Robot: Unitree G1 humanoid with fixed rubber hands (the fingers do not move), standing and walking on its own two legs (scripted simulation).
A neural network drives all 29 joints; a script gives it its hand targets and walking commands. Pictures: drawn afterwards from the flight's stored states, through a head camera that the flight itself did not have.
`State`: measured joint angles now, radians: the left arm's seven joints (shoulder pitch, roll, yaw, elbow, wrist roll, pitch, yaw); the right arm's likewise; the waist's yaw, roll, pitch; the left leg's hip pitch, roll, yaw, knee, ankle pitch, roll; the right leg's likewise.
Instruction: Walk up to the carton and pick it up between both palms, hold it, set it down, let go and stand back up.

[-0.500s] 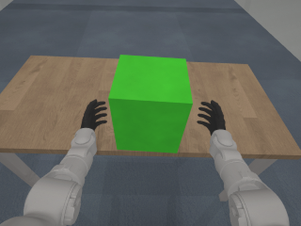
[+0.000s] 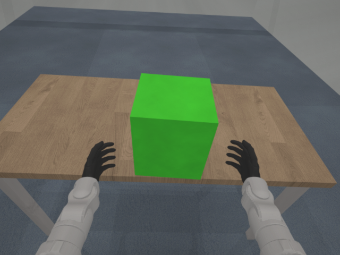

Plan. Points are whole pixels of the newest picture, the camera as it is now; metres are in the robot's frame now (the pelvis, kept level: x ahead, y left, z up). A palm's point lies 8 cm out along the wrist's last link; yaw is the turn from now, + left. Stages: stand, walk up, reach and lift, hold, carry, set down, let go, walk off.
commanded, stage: set down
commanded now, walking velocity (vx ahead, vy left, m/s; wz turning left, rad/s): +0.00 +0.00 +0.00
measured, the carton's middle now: (171, 127) +0.48 +0.00 +0.02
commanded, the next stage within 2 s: none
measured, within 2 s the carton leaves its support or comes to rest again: neither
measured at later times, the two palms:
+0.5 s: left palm (77, 212) +0.21 +0.21 +0.01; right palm (264, 217) +0.22 -0.21 +0.03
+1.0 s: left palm (81, 212) +0.22 +0.21 -0.01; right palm (261, 219) +0.22 -0.21 +0.01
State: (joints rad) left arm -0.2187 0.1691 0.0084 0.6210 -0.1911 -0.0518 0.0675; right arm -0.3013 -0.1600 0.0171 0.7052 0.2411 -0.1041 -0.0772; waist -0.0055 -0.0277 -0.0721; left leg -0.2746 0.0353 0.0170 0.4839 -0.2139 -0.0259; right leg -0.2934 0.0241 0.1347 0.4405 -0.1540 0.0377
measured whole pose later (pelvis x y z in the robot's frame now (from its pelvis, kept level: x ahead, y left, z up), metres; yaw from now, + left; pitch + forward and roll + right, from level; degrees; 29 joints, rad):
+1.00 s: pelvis +0.04 +0.00 +0.01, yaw +0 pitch -3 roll +0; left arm 0.31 0.17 -0.01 0.10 -0.12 0.14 0.06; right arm 0.32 -0.16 0.02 0.14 0.16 -0.04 -0.04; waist -0.01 -0.03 0.05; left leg -0.09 0.04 0.02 0.37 -0.22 -0.03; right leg -0.11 0.02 0.13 0.34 -0.17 0.04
